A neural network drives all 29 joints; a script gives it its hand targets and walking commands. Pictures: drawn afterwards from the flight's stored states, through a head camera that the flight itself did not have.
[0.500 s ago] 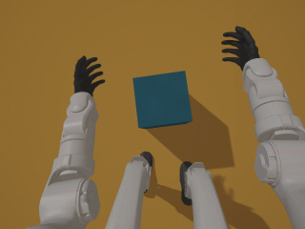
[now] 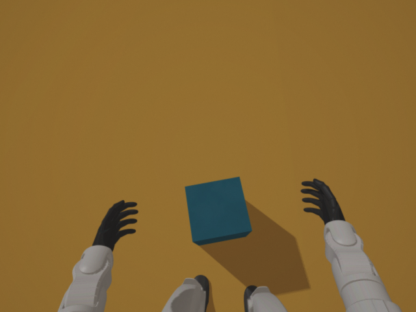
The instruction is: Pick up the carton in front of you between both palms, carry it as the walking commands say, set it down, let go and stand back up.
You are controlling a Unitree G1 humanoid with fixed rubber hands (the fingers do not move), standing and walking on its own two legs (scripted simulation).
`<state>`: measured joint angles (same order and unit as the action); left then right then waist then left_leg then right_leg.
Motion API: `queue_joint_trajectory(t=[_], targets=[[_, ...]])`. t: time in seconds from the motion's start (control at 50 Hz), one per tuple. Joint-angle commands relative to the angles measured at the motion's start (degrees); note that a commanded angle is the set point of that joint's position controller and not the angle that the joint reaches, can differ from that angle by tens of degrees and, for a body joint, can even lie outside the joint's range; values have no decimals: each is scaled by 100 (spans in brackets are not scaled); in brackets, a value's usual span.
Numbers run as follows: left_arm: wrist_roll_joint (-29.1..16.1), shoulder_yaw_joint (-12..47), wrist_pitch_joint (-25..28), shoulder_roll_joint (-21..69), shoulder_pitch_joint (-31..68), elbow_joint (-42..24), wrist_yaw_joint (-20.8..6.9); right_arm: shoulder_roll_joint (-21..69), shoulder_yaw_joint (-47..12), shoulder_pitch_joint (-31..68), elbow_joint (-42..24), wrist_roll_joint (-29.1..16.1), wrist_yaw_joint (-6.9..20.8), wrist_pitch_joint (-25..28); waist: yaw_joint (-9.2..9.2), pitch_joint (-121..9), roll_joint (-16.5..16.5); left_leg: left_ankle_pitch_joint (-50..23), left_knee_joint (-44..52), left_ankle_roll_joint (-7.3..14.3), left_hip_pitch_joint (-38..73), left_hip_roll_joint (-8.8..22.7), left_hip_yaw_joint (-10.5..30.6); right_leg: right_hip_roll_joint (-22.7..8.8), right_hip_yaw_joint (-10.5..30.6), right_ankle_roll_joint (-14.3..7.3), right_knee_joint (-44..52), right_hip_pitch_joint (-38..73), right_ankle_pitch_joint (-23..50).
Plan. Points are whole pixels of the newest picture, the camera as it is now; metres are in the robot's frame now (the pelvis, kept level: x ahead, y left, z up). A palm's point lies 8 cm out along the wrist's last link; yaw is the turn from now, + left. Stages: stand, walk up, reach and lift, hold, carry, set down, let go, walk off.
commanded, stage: let go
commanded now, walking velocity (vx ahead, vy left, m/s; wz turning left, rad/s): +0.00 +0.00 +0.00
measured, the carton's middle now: (217, 213) +0.40 +0.03 -0.61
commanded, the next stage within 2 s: stand in 0.80 s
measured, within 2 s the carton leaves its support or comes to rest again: neither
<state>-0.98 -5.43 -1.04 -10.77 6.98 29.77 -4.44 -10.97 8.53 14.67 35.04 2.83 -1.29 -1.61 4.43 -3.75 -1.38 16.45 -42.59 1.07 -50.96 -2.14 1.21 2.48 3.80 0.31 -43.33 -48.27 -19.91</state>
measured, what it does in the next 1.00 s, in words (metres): stands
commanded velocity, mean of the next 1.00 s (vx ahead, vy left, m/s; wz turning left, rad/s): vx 0.00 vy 0.00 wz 0.00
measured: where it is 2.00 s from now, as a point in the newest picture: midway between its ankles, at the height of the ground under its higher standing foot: outside the picture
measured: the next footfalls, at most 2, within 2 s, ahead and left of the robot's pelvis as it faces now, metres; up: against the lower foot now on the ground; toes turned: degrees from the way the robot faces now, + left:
none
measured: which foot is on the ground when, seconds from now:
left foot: down 0.00-1.00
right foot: down 0.00-1.00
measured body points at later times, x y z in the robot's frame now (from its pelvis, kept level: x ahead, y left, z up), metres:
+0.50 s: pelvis +0.03 -0.02 +0.04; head +0.05 -0.02 +0.49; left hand +0.20 +0.22 -0.04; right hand +0.20 -0.25 -0.03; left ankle +0.02 +0.10 -0.70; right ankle -0.01 -0.12 -0.70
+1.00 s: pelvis +0.02 +0.00 +0.03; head +0.03 +0.01 +0.48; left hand +0.17 +0.28 -0.06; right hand +0.18 -0.29 -0.05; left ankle +0.02 +0.10 -0.70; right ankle -0.01 -0.12 -0.70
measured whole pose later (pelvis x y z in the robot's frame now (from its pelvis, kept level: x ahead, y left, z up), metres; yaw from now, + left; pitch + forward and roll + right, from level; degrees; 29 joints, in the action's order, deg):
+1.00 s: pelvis +0.02 +0.00 +0.03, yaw +1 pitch -1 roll +0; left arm 2.3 -3.2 -2.8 -18.0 -11.7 35.2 0.9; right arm -17.3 2.8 -12.0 38.4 2.6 -0.6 -1.3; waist 0.3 0.5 2.0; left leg 16.4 -30.2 1.0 -12.9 -1.9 2.4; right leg 1.8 2.6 -0.5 -28.6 -9.0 -18.8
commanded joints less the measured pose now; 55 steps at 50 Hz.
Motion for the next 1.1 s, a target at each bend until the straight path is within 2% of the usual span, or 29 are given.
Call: queue_joint_trajectory(t=[0.0,0.06,0.1,0.22,0.3,0.42,0.52,0.6,0.62,0.64,0.78,0.8,0.82,0.86,0.9,0.98,1.08], targets=[[-100,68,179,-397,-662,-636,43,-472,8,-349,-543,-37,49,219,-48,-2630,44,-3207,353,-249,3685,175,245,76,-237,2,715,984,1514],[-116,154,238,-422,-1218,-870,93,-531,-24,-935,-649,-47,96,317,-74,-2257,-57,-3606,654,-274,4240,191,283,71,-236,-26,1073,1384,1648],[-121,186,258,-460,-1468,-978,111,-539,-75,-1259,-746,-51,122,365,-118,-1959,4,-3636,871,-278,4416,173,272,54,-212,-25,1319,1784,1798],[-129,253,196,-636,-1854,-1055,61,-515,-268,-2086,-1044,-130,204,312,-308,-954,375,-2566,1611,-262,4377,38,90,-45,-164,38,1891,3255,2234],[-86,260,33,-688,-1884,-1046,25,-506,-399,-2394,-1235,-216,313,124,-417,-359,406,-1934,1879,-232,4426,-17,7,-88,-145,62,2128,3668,2106],[98,148,-299,-713,-1899,-989,48,-548,-504,-2502,-1480,-290,485,-205,-380,359,151,-1352,2011,-199,4647,-66,-53,-156,-155,57,2362,3821,1576],[227,64,-524,-722,-1821,-964,45,-586,-521,-2391,-1597,-303,535,-416,-317,676,120,-1160,1975,-185,4804,-78,-72,-185,-147,41,2411,3803,1311],[236,72,-614,-712,-1754,-1010,21,-584,-485,-2419,-1614,-251,527,-519,-360,722,205,-1187,1945,-169,4966,-67,-75,-166,-146,48,2381,3818,1386],[340,91,-921,-842,-1535,-1408,158,-569,-511,-2749,-1280,-307,409,-361,-377,444,78,-1076,1767,-193,4786,-202,-91,-232,-154,9,2204,4098,1845],[285,176,-1004,-821,-1632,-1317,216,-591,-486,-2677,-1406,-308,350,-339,-460,478,256,-1021,1743,-152,4765,-190,-67,-213,-105,48,2107,4046,2011],[198,249,-1197,-728,-1610,-1442,341,-669,-492,-2541,-1476,-286,294,-394,-428,639,301,-1083,1723,-156,4643,-143,-9,-142,-193,-4,2084,3996,1712],[232,18,-709,-1422,-1499,-567,566,-1281,-375,-2484,-647,-17,103,-210,-311,683,926,-952,1583,-242,3898,311,232,-381,0,86,2072,3472,974],[309,34,-486,-1400,-1637,-463,620,-1348,-324,-2619,-613,10,42,-114,-411,595,801,-784,1585,-206,3969,348,290,-459,160,32,2133,3488,658],[357,58,-246,-1270,-1550,-302,597,-1328,-346,-2552,-390,22,42,27,-463,533,380,-365,1709,-160,3837,388,405,-495,284,-33,2155,3405,157],[347,67,-115,-1252,-1534,-116,555,-1329,-370,-2397,-238,5,50,108,-426,366,94,-308,1813,-83,3726,461,537,-475,252,-50,2001,3623,428],[326,69,41,-1377,-1584,282,549,-1369,-395,-2304,26,-28,39,193,-402,113,67,-1141,1748,-16,3875,533,567,-527,252,-11,1901,3860,1225],[314,109,109,-1508,-1609,643,584,-1564,-393,-2360,323,-46,1,224,-458,20,-22,-1700,1749,11,4149,634,615,-556,266,-19,1887,3916,1612]])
